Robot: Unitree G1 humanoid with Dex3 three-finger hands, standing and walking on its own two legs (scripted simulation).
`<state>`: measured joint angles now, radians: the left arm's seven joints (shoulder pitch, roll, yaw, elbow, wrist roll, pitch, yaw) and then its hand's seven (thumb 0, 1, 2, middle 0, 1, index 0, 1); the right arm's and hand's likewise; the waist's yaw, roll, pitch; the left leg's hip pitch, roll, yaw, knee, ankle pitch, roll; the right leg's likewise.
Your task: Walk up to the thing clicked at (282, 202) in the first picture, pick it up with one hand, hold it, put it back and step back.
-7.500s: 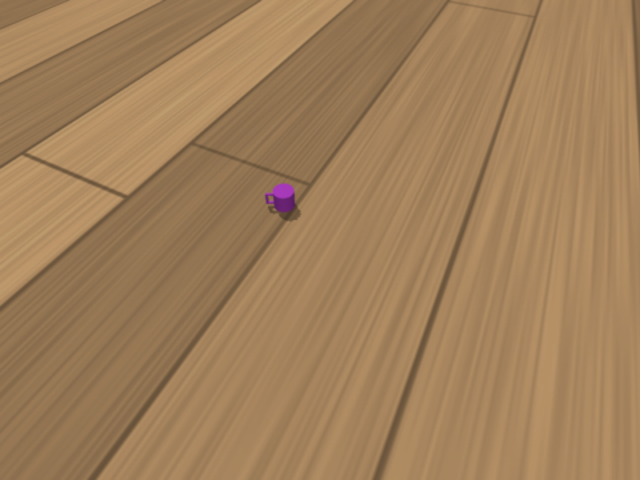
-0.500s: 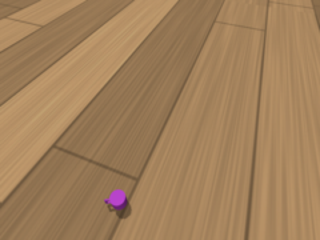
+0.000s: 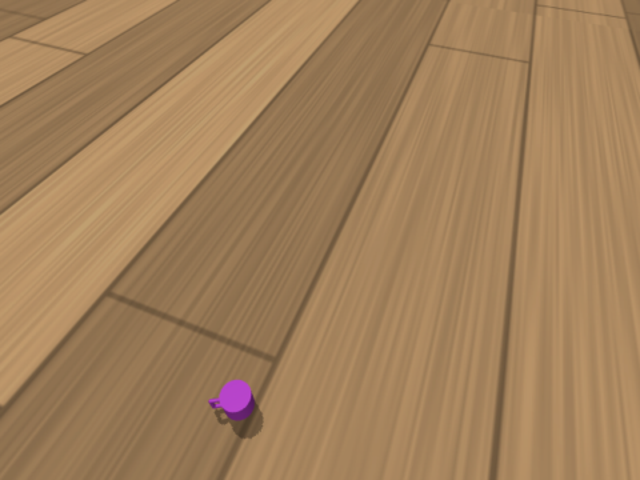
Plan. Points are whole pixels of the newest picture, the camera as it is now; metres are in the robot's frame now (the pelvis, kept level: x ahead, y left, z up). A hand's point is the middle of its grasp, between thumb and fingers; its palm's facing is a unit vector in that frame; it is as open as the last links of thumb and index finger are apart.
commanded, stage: stand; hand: left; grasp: from above
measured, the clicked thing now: (231, 401) +0.43 +0.25 -0.74
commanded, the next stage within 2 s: rise first in 0.56 s
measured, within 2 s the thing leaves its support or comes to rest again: neither
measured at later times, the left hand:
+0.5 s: hand out of the picture +0.07 +0.25 -0.16, palm faces -0.04 -0.94 -0.34, open 7.4 cm
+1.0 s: hand (146, 478) +0.15 +0.25 -0.18, palm faces -0.07 -0.93 -0.37, open 10.9 cm
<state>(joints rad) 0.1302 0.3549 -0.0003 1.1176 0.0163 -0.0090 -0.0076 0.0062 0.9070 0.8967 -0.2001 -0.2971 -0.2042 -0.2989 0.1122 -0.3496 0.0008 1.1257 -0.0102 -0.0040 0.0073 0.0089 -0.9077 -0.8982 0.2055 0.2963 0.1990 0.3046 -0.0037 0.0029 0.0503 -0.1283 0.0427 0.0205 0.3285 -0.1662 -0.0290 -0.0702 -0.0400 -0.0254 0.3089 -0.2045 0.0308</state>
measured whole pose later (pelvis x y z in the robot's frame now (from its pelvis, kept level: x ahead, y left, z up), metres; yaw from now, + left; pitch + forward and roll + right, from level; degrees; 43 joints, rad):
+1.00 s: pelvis -0.01 +0.00 -0.03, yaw +0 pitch +8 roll -1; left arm -0.01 0.33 0.15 0.95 0.16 0.07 -0.03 0.00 0.14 0.98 -0.06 -0.91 -0.08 -0.90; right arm 0.24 -0.24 -0.03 0.73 0.03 -0.02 -0.01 0.01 -0.92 -0.90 0.20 0.30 0.20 0.30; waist -0.04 0.00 0.00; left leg -0.50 0.05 0.01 0.66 -0.30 -0.03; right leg -0.43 -0.03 -0.02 0.64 -0.34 0.03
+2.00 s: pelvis -0.07 +0.00 -0.28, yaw -3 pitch +33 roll -4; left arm -0.27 0.49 0.15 0.75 0.72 -0.09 0.08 0.00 -0.54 1.02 -0.05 -1.09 -0.05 -1.10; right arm 0.06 -0.28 -0.07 0.65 -0.02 -0.15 0.05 0.01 -0.87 -0.89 0.20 0.30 0.20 0.30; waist -0.02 0.02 -0.16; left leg -1.79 0.06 -0.08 1.86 -0.65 -0.03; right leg -1.71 -0.02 -0.01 1.84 -0.72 0.04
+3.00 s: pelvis -0.10 +0.01 -0.45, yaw -8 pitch +32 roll -8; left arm -0.86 0.79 0.16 1.36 1.29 -0.31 0.35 0.00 -0.52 0.99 -0.07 -1.03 -0.08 -1.02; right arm 0.09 -0.25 0.01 0.76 -0.15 -0.01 0.12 0.01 -0.91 -0.90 0.20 0.30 0.20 0.30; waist -0.15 -0.03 -0.04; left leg -2.31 0.04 -0.19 2.37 -0.64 -0.03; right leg -2.18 0.03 -0.04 2.32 -0.71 0.06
